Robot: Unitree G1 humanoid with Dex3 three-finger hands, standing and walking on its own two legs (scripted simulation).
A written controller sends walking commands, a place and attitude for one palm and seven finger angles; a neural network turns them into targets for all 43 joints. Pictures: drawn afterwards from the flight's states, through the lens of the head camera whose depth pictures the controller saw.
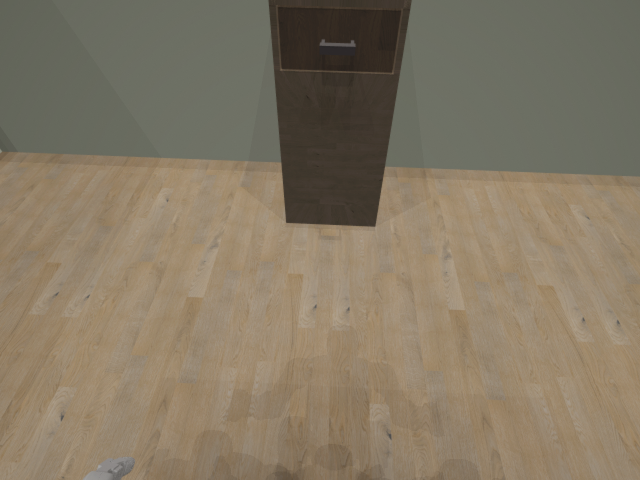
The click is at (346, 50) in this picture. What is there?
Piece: drawer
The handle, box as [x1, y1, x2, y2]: [319, 39, 355, 55]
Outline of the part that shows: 320,42 319,54 354,55 355,44 353,43 353,40 351,40 350,43 325,43 324,39 322,39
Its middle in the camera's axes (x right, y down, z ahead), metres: +0.05 -0.58 +1.15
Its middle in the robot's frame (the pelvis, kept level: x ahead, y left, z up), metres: +1.26 +0.01 +0.03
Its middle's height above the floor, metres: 0.79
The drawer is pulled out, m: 0.00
